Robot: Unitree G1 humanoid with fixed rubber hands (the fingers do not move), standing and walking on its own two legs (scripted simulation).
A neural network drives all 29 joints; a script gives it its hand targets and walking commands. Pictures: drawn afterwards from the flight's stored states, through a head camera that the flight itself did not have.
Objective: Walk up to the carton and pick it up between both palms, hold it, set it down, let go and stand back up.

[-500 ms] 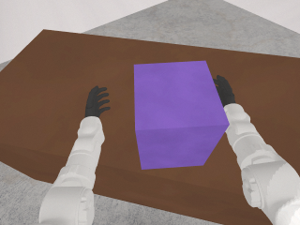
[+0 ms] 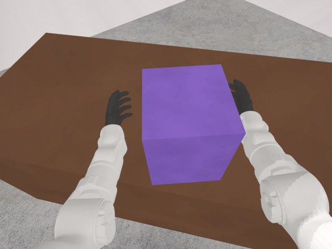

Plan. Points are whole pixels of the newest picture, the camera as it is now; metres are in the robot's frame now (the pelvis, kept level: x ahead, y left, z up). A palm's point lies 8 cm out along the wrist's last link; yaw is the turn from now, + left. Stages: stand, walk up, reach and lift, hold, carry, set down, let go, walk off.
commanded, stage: reach and lift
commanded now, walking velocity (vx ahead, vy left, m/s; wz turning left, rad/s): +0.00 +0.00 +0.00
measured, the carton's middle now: (184, 128) +0.42 +0.04 +0.02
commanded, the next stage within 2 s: none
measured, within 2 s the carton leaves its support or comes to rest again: neither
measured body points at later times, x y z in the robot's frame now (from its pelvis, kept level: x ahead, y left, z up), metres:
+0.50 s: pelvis +0.01 +0.00 +0.01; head +0.07 +0.01 +0.45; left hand +0.40 +0.19 +0.05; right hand +0.46 -0.09 +0.07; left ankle +0.01 +0.14 -0.73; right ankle +0.00 -0.08 -0.73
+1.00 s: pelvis +0.03 +0.01 +0.02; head +0.08 +0.02 +0.46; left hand +0.40 +0.19 +0.05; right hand +0.46 -0.10 +0.07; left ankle +0.01 +0.14 -0.73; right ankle +0.00 -0.08 -0.73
